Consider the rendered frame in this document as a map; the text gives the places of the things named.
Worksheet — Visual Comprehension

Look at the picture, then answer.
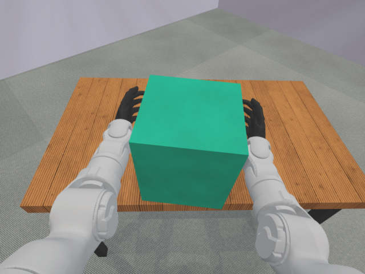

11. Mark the robot right upper arm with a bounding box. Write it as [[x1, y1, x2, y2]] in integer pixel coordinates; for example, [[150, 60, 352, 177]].
[[255, 212, 364, 274]]

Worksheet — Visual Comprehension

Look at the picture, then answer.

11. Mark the robot right hand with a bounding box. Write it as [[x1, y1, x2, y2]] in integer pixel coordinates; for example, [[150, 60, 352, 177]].
[[242, 98, 266, 139]]

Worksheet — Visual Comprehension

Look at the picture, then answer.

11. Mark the robot left upper arm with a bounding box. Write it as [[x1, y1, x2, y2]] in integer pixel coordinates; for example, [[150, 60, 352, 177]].
[[0, 188, 119, 274]]

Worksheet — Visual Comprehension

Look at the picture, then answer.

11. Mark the robot left hand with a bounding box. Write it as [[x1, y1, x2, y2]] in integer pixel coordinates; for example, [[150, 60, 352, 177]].
[[115, 86, 145, 124]]

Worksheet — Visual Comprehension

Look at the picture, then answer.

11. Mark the carton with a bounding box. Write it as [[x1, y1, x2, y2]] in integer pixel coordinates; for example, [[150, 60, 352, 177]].
[[129, 75, 249, 209]]

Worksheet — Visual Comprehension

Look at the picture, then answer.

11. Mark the table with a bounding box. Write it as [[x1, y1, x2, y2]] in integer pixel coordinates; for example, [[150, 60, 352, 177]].
[[20, 78, 365, 257]]

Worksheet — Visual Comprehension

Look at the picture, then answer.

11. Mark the robot right forearm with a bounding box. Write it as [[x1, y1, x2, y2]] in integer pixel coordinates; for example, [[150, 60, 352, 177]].
[[242, 136, 329, 255]]

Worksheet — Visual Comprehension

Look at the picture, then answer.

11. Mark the robot left forearm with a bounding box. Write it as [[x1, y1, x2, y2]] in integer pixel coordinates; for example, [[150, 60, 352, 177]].
[[49, 119, 133, 228]]

